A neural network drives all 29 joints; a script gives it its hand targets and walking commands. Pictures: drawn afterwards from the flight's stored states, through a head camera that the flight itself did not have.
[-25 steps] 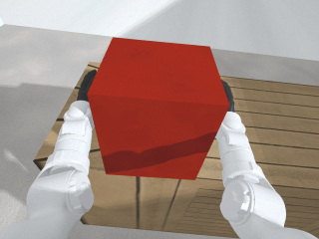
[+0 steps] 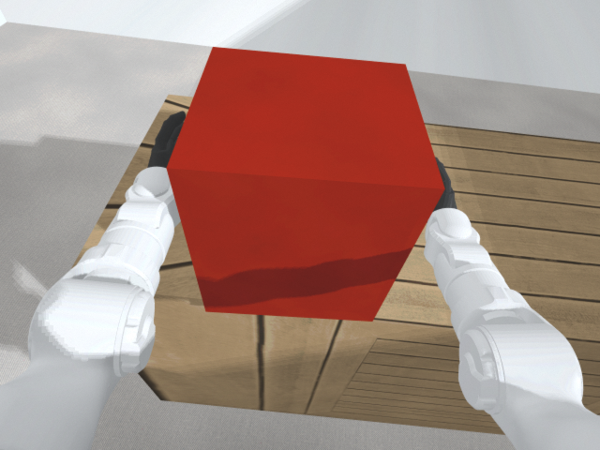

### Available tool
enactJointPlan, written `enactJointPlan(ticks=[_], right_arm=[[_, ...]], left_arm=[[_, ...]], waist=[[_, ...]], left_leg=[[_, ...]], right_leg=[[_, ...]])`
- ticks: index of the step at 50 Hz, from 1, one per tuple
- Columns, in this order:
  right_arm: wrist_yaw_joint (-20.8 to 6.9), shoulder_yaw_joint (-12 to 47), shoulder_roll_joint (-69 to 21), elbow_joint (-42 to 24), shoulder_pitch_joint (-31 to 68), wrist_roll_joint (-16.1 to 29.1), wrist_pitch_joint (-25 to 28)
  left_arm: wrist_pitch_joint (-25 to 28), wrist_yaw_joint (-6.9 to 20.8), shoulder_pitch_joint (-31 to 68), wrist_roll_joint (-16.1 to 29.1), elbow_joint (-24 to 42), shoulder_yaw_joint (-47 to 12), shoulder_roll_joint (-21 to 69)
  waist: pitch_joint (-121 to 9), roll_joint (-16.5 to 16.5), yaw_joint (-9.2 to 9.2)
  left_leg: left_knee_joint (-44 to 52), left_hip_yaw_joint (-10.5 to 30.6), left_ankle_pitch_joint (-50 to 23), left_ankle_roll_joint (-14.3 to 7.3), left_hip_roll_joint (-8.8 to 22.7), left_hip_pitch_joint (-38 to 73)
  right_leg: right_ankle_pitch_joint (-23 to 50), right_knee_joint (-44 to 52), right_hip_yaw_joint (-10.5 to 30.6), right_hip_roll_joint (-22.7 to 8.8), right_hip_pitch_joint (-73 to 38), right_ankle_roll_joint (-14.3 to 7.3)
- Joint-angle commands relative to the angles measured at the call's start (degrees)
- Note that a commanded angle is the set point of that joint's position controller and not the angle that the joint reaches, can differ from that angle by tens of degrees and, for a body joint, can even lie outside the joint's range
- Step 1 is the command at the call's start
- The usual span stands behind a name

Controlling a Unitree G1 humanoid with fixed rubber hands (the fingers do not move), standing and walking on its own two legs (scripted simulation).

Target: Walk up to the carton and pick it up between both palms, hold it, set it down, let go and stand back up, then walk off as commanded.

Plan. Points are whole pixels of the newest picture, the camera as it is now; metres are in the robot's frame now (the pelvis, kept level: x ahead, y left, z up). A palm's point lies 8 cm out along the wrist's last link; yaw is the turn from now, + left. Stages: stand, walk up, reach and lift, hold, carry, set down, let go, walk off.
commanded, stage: set down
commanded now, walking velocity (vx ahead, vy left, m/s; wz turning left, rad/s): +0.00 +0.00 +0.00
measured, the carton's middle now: (299, 195) +0.46 +0.02 +0.08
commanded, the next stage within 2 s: none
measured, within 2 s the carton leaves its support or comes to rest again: neither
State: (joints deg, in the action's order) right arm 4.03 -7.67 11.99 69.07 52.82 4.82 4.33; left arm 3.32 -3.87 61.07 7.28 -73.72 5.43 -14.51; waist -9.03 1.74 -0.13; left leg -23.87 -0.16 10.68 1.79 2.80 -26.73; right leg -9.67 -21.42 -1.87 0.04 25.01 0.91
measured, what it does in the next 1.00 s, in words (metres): stands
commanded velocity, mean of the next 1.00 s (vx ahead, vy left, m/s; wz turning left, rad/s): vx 0.00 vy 0.00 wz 0.00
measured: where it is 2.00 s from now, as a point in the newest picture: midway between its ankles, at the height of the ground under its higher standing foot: outside the picture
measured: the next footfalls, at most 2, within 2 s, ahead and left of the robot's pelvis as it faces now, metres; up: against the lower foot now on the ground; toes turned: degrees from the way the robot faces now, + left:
none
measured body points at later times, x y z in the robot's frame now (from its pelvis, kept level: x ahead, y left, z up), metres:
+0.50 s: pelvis -0.03 -0.01 +0.00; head -0.01 +0.01 +0.45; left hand +0.40 +0.22 +0.08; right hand +0.41 -0.21 +0.12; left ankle +0.00 +0.13 -0.74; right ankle -0.01 -0.12 -0.74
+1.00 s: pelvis -0.04 +0.00 +0.00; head -0.05 +0.02 +0.45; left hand +0.35 +0.23 +0.09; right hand +0.35 -0.21 +0.10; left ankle -0.01 +0.13 -0.74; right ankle -0.01 -0.12 -0.74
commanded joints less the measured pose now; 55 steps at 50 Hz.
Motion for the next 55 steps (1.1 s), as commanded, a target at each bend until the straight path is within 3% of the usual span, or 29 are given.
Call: enactJointPlan(ticks=[1,7,16,28,31,37,44,55], right_arm=[[0.51,8.43,15.46,-8.23,31.8,12.62,4.78],[-1.11,12.8,16.56,-8.01,30.24,18.08,4.71],[-1.6,14.6,16.0,-10.59,23.32,19.62,3.79],[-1.28,13.88,16.72,-17.59,11.36,21.18,3.95],[-1.47,12.07,17.66,-21.57,10.41,21.13,3.09],[-1.93,8.15,17.59,-26.51,8.54,19.77,0.16],[-1.74,6.18,17.69,-32.27,0.54,18.94,-2.27],[-2.56,1.89,17.27,-42.24,-13.09,17.41,-5.89]], left_arm=[[4.23,0.8,27.98,6.21,1.73,-3.4,-14.33],[5.01,1.8,25.77,9.4,3.1,-6.51,-15.17],[5.59,3.42,19.74,10.48,6.37,-6.32,-16.59],[6.38,3.37,10.97,8.33,26.57,-2.72,-16.58],[5.03,3.08,9.45,8.31,31.18,-2.29,-16.52],[1.23,2.27,6.59,9.27,34.04,-3.42,-15.33],[-5.52,2.62,-2.49,7.25,40.93,-1.34,-14.03],[-14.67,2.88,-18.42,4.4,61.15,1.82,-11.67]], waist=[[-38.78,-3.51,1.28],[-35.46,-2.24,1.85],[-32.77,-0.3,1.92],[-35.68,-4.05,0.94],[-34.74,-4.3,0.48],[-30.03,-4.0,-0.16],[-25.29,-3.1,0.23],[-14.2,-4.87,-0.42]], left_leg=[[-7.08,-4.42,-28.45,3.73,-2.51,11.98],[-6.08,-4.15,-21.25,2.26,-2.74,11.01],[-3.57,-4.18,-14.21,0.23,-3.56,9.39],[-3.55,-3.1,-20.55,1.59,-4.11,17.3],[-3.02,-2.66,-19.06,1.57,-4.12,18.34],[-0.42,-2.02,-8.89,0.82,-3.79,17.8],[1.76,-2.02,-8.23,0.41,-4.13,19.98],[4.5,-1.92,-9.73,0.67,-4.39,23.29]], right_leg=[[32.58,-5.8,-1.65,3.17,-14.55,1.51],[24.46,-5.7,-1.37,3.04,-10.98,1.09],[18.74,-5.24,0.03,2.06,-13.51,1.57],[20.97,-3.71,0.54,3.24,-18.21,1.21],[17.48,-2.62,0.36,3.38,-17.33,0.85],[5.25,-0.22,0.13,3.08,-14.11,-0.23],[4.15,1.46,0.15,3.09,-15.9,-0.3],[4.29,3.7,-0.3,3.68,-16.1,-1.12]])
